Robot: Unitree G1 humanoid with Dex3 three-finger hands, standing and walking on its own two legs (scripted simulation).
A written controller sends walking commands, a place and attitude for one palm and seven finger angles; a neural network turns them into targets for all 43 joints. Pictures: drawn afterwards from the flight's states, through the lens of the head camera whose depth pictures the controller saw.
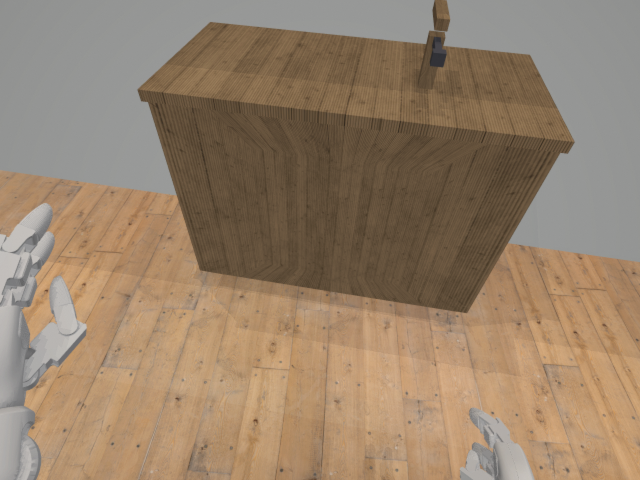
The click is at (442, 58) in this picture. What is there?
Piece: tap's lever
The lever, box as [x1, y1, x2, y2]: [430, 48, 446, 66]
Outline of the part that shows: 433,48 430,59 430,65 442,66 446,52 444,49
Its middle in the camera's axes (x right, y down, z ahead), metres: +0.25 -0.39 +0.83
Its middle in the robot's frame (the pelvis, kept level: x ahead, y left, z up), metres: +0.91 -0.19 +0.15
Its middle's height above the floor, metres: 0.92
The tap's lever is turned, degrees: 0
